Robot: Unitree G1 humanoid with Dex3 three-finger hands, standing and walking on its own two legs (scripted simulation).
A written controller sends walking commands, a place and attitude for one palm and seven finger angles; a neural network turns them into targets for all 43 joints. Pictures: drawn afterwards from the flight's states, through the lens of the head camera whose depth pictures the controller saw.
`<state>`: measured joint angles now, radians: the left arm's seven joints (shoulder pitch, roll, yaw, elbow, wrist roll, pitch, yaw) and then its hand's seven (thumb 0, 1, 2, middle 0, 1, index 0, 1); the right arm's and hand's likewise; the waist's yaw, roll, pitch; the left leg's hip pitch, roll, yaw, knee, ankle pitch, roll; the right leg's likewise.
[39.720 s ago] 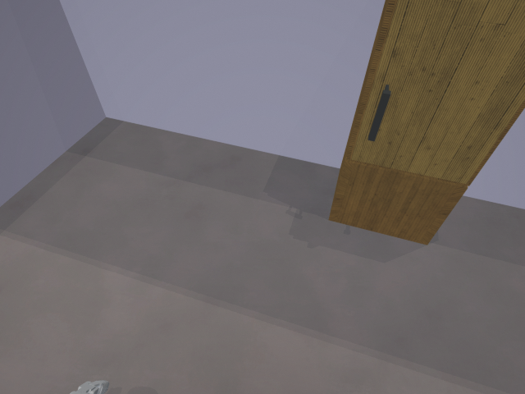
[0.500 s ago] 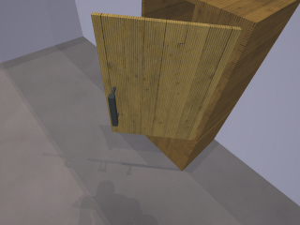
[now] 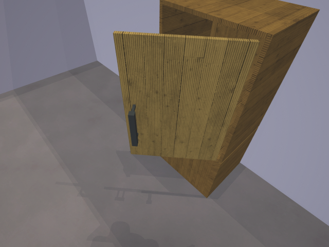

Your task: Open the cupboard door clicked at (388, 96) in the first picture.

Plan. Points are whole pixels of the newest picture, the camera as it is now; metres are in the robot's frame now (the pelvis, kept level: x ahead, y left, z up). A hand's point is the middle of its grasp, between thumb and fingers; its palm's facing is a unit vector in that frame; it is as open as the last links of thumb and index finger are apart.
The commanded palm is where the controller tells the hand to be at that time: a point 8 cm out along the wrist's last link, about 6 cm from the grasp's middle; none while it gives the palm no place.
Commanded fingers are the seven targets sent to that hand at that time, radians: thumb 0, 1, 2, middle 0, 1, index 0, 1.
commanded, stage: come to a stop and stand still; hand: left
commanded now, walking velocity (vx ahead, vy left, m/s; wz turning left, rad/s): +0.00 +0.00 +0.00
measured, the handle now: (134, 125) +0.58 +0.16 -0.11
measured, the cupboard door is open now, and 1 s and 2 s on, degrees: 42 42 42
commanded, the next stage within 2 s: look again from close up in 0.38 s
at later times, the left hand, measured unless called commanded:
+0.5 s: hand out of the picture -0.02 +0.18 -0.17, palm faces -0.02 -0.97 -0.23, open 7.3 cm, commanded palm none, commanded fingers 0.00 0.90 0.90 -0.20 -0.30 -0.20 -0.30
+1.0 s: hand out of the picture -0.04 +0.15 -0.17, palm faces +0.00 -0.99 -0.17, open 7.3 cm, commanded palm none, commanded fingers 0.00 0.90 0.90 -0.20 -0.30 -0.20 -0.30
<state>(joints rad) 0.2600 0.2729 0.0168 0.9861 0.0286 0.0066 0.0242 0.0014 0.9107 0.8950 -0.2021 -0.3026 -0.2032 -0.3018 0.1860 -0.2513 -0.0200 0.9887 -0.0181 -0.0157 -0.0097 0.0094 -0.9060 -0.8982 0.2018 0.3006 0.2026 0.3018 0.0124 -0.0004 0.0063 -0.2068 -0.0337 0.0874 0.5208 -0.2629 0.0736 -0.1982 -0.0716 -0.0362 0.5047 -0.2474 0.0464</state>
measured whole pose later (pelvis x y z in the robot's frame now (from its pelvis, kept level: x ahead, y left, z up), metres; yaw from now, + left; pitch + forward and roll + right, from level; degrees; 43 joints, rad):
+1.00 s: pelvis -0.03 -0.02 +0.01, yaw +0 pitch -2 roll +0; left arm 0.32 0.16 -0.01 1.09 0.03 0.00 0.03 0.00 0.91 0.89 -0.20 -0.30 -0.20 -0.30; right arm 0.27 -0.15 -0.01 1.13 -0.01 0.00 0.00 0.01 -0.91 -0.90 0.20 0.30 0.20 0.30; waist 0.00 -0.02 0.03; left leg -0.23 -0.01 0.08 0.43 -0.16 0.04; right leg -0.22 -0.04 -0.05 0.41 -0.15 0.02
